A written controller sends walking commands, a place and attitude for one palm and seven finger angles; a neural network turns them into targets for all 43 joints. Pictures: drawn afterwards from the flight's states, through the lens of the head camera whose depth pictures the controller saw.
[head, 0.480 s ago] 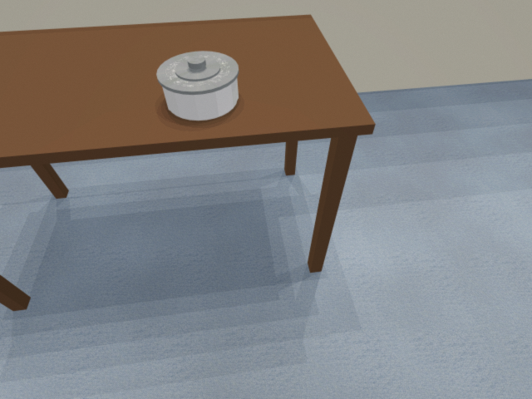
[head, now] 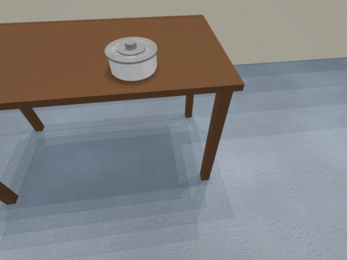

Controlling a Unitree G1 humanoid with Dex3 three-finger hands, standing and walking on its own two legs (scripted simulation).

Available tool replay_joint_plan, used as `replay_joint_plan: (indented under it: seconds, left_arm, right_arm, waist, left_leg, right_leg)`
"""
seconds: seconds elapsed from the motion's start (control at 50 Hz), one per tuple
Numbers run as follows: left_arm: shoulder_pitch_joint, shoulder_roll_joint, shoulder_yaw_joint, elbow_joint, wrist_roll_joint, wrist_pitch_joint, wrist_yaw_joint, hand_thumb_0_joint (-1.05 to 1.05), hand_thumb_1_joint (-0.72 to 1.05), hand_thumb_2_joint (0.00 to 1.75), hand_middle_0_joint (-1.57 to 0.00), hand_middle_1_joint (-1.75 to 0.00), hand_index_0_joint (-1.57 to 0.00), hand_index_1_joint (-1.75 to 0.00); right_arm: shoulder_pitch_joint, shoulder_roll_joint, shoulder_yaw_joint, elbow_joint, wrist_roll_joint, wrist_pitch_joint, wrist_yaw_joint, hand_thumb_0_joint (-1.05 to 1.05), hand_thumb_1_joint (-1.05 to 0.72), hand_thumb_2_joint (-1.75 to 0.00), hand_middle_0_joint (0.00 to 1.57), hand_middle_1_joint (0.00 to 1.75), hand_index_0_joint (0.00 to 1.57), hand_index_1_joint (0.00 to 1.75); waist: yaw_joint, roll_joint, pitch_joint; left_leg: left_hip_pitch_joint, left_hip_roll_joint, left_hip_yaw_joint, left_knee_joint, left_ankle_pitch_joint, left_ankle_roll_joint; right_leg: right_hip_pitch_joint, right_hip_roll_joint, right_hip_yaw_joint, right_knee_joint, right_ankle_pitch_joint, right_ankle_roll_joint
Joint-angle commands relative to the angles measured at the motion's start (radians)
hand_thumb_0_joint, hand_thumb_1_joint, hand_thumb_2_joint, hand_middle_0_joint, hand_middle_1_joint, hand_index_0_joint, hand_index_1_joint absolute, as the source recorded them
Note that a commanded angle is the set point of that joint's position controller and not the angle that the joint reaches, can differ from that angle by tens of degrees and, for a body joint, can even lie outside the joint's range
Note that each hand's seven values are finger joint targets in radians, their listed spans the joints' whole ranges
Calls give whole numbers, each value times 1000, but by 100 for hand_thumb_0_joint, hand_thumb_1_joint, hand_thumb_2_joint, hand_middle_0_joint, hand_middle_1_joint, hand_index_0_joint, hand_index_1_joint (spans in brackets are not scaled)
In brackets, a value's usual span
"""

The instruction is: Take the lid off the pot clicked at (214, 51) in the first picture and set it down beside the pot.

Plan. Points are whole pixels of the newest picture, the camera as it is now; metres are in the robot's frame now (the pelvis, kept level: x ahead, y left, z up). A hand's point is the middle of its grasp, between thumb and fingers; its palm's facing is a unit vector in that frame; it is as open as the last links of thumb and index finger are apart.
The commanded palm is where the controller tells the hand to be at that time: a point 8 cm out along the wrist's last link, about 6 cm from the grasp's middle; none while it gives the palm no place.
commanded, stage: look at it before walking up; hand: left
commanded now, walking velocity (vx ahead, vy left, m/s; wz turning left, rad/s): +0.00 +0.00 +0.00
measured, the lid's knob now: (130, 43) +0.80 +0.21 +0.11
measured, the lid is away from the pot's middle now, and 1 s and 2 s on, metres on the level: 0.00 0.00 0.00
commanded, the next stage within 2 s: turn to face it in 0.16 s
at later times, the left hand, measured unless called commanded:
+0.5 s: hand out of the picture +0.01 +0.20 -0.18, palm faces +0.04 -0.97 -0.24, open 7.4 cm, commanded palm none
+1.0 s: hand out of the picture -0.03 +0.21 -0.18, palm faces +0.15 -0.96 -0.24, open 7.4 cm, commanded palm none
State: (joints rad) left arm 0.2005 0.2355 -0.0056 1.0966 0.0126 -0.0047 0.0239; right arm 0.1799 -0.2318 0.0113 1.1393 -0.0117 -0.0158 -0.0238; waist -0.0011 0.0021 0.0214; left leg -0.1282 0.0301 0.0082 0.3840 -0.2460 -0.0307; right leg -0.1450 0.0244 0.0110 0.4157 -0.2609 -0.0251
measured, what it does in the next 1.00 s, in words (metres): stands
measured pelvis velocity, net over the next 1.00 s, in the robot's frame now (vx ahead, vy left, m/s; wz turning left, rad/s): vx -0.01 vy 0.01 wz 0.12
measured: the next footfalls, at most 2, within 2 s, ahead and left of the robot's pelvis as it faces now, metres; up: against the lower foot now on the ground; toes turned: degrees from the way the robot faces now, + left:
right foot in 1.48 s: +0.30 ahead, -0.12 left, +0.00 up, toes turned +1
left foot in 1.84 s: +0.38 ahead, +0.10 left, +0.00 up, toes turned +15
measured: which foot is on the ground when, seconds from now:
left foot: down 0.00-1.00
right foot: down 0.00-1.00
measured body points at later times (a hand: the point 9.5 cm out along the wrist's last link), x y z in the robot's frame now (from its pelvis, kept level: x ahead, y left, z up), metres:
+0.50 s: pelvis -0.01 +0.01 +0.00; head +0.01 +0.01 +0.45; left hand +0.01 +0.25 -0.16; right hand +0.01 -0.23 -0.16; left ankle -0.03 +0.14 -0.74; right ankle -0.02 -0.10 -0.74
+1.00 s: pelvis -0.01 +0.01 -0.01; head +0.00 +0.02 +0.44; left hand -0.03 +0.26 -0.16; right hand +0.05 -0.22 -0.17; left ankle -0.03 +0.14 -0.74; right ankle -0.02 -0.10 -0.74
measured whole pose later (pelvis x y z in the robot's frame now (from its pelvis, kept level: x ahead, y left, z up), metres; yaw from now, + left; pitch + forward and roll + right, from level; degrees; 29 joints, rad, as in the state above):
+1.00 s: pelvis -0.01 +0.01 -0.01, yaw +7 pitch +0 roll +0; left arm 0.31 0.21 0.04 1.02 0.03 0.02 0.02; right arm 0.26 -0.18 -0.02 1.04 -0.03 0.02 -0.01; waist 0.01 0.00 0.01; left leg -0.30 -0.01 -0.07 0.64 -0.41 0.03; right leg -0.22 -0.03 -0.09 0.56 -0.34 -0.02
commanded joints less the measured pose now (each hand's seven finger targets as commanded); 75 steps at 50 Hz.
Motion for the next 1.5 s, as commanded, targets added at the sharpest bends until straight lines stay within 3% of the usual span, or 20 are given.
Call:
replay_joint_plan:
  seconds: [0.0,0.56,0.78,0.84,0.9,0.96,1.0,1.04,1.06,1.08,1.1,1.12,1.16,1.24,1.34,1.4,1.42,1.44,1.46,1.48]
  left_arm:
    - [32,144,28,-37,-3,-19,8,0,90,90,-20,-30,-20,-30]
    - [92,98,52,-76,-1,10,20,0,90,90,-20,-30,-20,-30]
    - [85,73,64,-123,3,20,19,0,90,90,-20,-30,-20,-30]
    - [120,57,55,-110,11,14,10,0,90,90,-20,-30,-20,-30]
    - [149,88,60,-105,21,13,-5,0,90,90,-20,-30,-20,-30]
    - [214,126,73,-82,11,-6,-5,0,90,90,-20,-30,-20,-30]
    - [224,129,74,-78,13,-20,-5,0,90,90,-20,-30,-20,-30]
    - [161,114,71,-83,14,-20,-8,0,90,90,-20,-30,-20,-30]
    - [137,90,65,-87,10,-18,-13,0,90,90,-20,-30,-20,-30]
    - [133,36,57,-100,6,-20,-23,0,90,90,-20,-30,-20,-30]
    - [60,30,51,-144,12,-29,-25,0,90,90,-20,-30,-20,-30]
    - [-7,43,60,-169,21,-29,-22,0,90,90,-20,-30,-20,-30]
    - [-6,28,63,-157,16,-34,-38,0,90,90,-20,-30,-20,-30]
    - [51,-3,62,-139,8,-23,-56,0,90,90,-20,-30,-20,-30]
    - [-53,-22,67,-182,3,-23,-67,0,90,90,-20,-30,-20,-30]
    - [74,20,87,-141,4,-32,-62,0,90,90,-20,-30,-20,-30]
    - [221,56,99,-94,10,-40,-54,0,90,90,-20,-30,-20,-30]
    - [367,161,126,-55,19,-56,-39,0,90,90,-20,-30,-20,-30]
    - [425,235,133,-46,1,-54,-29,0,90,90,-20,-30,-20,-30]
    - [350,205,126,-60,-2,-49,-21,0,90,90,-20,-30,-20,-30]
  right_arm:
    - [20,-134,-25,-37,3,-12,-7,0,-90,-90,20,30,20,30]
    - [82,-65,-41,-74,2,18,-4,0,-90,-90,20,30,20,30]
    - [68,-95,-58,-140,-1,21,-1,0,-90,-90,20,30,20,30]
    - [76,-101,-57,-143,-8,18,1,0,-90,-90,20,30,20,30]
    - [81,-77,-58,-154,-16,26,8,0,-90,-90,20,30,20,30]
    - [83,-21,-48,-161,-15,7,13,0,-90,-90,20,30,20,30]
    - [69,-12,-50,-165,-12,-5,20,0,-90,-90,20,30,20,30]
    - [144,-3,-49,-138,-11,-14,24,0,-90,-90,20,30,20,30]
    - [224,-14,-49,-107,-11,-22,21,0,-90,-90,20,30,20,30]
    - [333,-86,-67,-70,-21,-30,10,0,-90,-90,20,30,20,30]
    - [447,-155,-86,-46,-26,-35,4,0,-90,-90,20,30,20,30]
    - [452,-150,-83,-39,-23,-35,-6,0,-90,-90,20,30,20,30]
    - [343,-94,-66,-72,-17,-51,-10,0,-90,-90,20,30,20,30]
    - [285,-77,-59,-71,-6,-77,-15,0,-90,-90,20,30,20,30]
    - [281,-90,-72,-50,-17,-71,-11,0,-90,-90,20,30,20,30]
    - [256,-103,-81,-44,-17,-58,-7,0,-90,-90,20,30,20,30]
    - [253,-94,-78,-42,-12,-55,-3,0,-90,-90,20,30,20,30]
    - [298,-29,-65,-48,-2,-53,8,0,-90,-90,20,30,20,30]
    - [276,7,-57,-91,6,-52,8,0,-90,-90,20,30,20,30]
    - [210,-13,-65,-100,5,-49,10,0,-90,-90,20,30,20,30]
  waist:
    - [0,-3,-16]
    - [4,-19,9]
    - [8,83,-4]
    - [12,72,-22]
    - [21,-43,90]
    - [32,-161,78]
    - [23,-105,82]
    - [-33,-92,128]
    - [-62,-11,127]
    - [-97,198,104]
    - [-138,314,91]
    - [-134,230,168]
    - [-69,57,173]
    - [-19,109,58]
    - [-35,130,93]
    - [29,65,42]
    - [94,-7,-22]
    - [144,-237,-133]
    - [135,-341,-183]
    - [121,-218,-137]
  left_leg:
    - [24,79,-61,-37,210,44]
    - [-116,40,-89,93,180,54]
    - [-185,91,-244,44,160,106]
    - [-202,94,-283,-16,-164,124]
    - [-327,5,-187,66,-401,100]
    - [-349,-38,12,341,-177,77]
    - [-317,-3,35,349,-210,73]
    - [-129,3,62,186,-164,76]
    - [-7,10,13,77,-147,87]
    - [125,170,-251,-49,-150,159]
    - [192,332,-532,-184,-179,255]
    - [144,381,-564,-208,-123,303]
    - [77,339,-423,-207,-20,281]
    - [113,240,-170,-190,220,233]
    - [23,223,-63,-189,164,194]
    - [-77,200,-27,-28,169,151]
    - [-137,136,33,175,188,120]
    - [-347,32,108,535,-59,76]
    - [-484,-31,53,840,-385,76]
    - [-512,20,-13,968,-330,90]
  right_leg:
    - [-36,-122,91,-65,245,-1]
    - [-68,-158,48,18,124,-5]
    - [-81,-112,-29,109,3,20]
    - [-61,-93,-26,82,-193,22]
    - [-87,-140,64,-42,-428,-20]
    - [-22,-307,250,-180,-460,-116]
    - [-44,-337,233,-179,-391,-153]
    - [-200,-283,114,-90,-316,-125]
    - [-274,-197,11,41,-242,-86]
    - [-405,-88,-104,305,-139,-27]
    - [-559,-21,-136,542,-314,-6]
    - [-648,-71,-43,688,-311,-13]
    - [-645,-137,18,732,-160,-7]
    - [-550,-141,-33,628,-39,23]
    - [-395,-122,-104,320,17,16]
    - [-94,-66,-141,175,77,-5]
    - [98,-53,-129,141,59,-18]
    - [328,-267,188,33,-115,-101]
    - [345,-470,534,-159,-136,-175]
    - [223,-455,535,-192,-264,-208]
